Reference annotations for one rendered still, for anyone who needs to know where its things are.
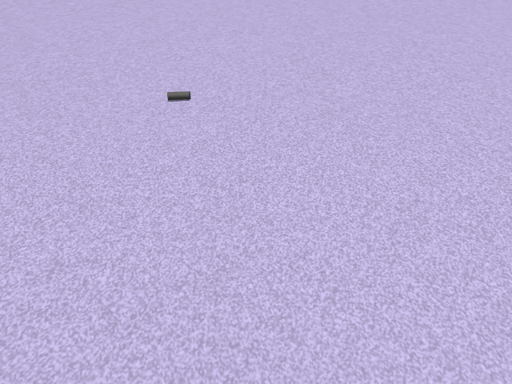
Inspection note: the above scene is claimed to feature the can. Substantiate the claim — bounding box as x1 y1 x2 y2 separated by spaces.
167 91 190 100

